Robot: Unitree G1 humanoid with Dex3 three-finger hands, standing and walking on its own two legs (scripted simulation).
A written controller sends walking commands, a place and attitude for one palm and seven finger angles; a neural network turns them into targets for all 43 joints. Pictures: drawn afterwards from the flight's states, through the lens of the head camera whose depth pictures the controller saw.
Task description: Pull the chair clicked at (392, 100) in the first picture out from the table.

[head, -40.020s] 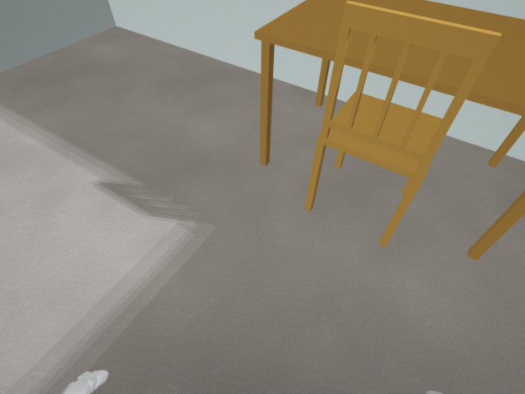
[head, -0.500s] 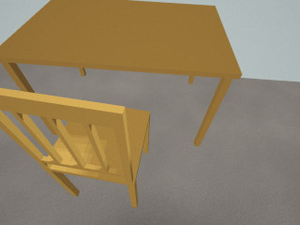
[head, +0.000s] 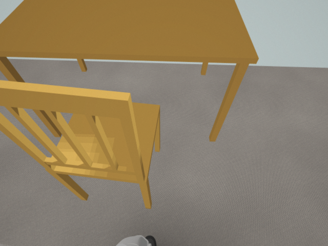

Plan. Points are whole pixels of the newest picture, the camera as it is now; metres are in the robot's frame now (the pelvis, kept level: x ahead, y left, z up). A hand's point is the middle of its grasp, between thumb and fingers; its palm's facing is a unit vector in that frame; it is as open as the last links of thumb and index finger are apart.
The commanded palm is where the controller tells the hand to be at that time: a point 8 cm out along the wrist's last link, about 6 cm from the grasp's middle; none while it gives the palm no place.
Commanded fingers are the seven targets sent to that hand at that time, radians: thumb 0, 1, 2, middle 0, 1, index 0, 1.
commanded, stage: shuffle to correct the standing spot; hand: left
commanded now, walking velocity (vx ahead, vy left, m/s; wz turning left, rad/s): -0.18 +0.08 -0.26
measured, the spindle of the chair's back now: (74, 142) +0.38 +0.31 -0.06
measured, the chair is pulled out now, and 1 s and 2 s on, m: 0.29 0.29 0.29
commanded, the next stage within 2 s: come to a stop and stand still in 0.28 s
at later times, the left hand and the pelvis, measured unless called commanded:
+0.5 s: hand out of the picture -0.01 +0.30 -0.18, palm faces -0.01 -0.97 -0.25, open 7.3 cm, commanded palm none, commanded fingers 0.00 0.90 0.90 -0.20 -0.30 -0.20 -0.30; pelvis -0.09 +0.08 +0.00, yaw -3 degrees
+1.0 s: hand out of the picture -0.07 +0.24 -0.18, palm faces -0.09 -0.99 -0.15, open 7.3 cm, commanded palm none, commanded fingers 0.00 0.90 0.90 -0.20 -0.30 -0.20 -0.30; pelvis -0.09 +0.08 +0.00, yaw -5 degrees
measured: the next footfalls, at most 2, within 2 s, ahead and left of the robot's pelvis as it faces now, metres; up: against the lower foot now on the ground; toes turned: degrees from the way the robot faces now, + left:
left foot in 0.38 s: +0.00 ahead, +0.18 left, +0.00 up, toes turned -2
right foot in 0.80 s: -0.13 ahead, -0.04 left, +0.00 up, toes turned -5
